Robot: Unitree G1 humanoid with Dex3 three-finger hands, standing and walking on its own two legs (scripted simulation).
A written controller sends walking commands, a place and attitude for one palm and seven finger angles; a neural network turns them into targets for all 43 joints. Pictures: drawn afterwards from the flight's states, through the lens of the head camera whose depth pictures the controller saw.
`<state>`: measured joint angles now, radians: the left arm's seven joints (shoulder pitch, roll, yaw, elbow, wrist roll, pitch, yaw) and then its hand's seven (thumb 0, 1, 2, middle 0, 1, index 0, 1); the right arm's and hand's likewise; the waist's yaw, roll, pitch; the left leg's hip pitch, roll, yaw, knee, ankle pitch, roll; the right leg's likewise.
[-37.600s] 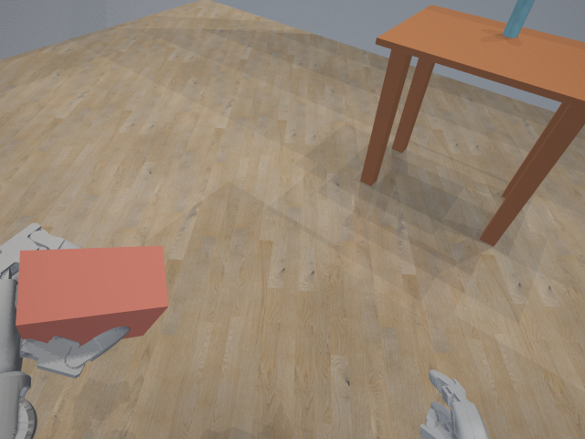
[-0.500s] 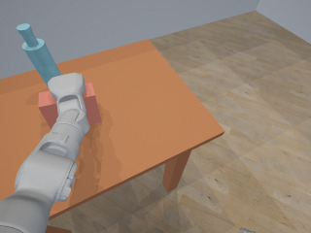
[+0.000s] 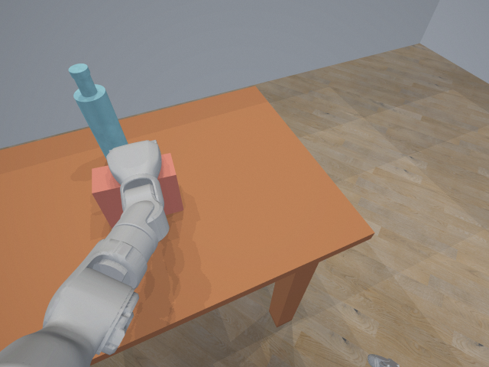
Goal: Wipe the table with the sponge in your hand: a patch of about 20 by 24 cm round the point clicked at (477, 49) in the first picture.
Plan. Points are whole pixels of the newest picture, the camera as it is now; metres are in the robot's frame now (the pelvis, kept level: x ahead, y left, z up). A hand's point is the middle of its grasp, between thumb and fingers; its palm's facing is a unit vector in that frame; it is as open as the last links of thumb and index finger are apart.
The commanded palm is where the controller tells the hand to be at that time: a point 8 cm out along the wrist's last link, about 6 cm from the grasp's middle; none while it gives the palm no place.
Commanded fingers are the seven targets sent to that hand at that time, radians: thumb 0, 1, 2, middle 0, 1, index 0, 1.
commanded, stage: wipe back along the third lane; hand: left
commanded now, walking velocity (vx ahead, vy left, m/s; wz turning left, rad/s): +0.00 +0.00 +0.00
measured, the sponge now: (143, 197) +0.42 +0.23 +0.00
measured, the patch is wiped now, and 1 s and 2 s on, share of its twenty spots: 1.00 1.00 1.00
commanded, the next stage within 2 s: none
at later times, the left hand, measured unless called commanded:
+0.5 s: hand (148, 208) +0.36 +0.19 +0.05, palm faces +0.02 -0.06 -1.00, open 9.9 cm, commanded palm +0.31 +0.17 +0.07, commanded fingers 0.00 0.10 1.30 -1.20 -1.60 -1.20 -1.60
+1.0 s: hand (157, 233) +0.32 +0.16 +0.05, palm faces +0.01 -0.05 -1.00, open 9.9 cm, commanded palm +0.27 +0.14 +0.07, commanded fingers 0.00 0.10 1.30 -1.20 -1.60 -1.20 -1.60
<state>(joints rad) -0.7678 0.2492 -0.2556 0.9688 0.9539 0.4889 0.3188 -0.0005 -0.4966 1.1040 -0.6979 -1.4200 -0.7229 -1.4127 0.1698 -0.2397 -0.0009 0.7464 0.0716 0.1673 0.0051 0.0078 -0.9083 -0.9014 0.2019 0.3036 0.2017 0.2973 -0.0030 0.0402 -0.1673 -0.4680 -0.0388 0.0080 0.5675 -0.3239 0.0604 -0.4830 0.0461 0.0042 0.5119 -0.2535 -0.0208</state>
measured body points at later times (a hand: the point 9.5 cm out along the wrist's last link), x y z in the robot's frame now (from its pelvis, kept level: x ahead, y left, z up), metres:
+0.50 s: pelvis +0.01 +0.00 +0.00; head +0.01 -0.01 +0.45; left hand +0.36 +0.19 +0.10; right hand +0.25 -0.20 -0.08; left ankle -0.04 +0.08 -0.73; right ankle -0.01 -0.11 -0.73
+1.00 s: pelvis -0.02 -0.02 +0.00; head -0.03 -0.04 +0.45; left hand +0.31 +0.16 +0.10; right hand +0.19 -0.23 -0.10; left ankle -0.04 +0.08 -0.73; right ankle -0.01 -0.11 -0.73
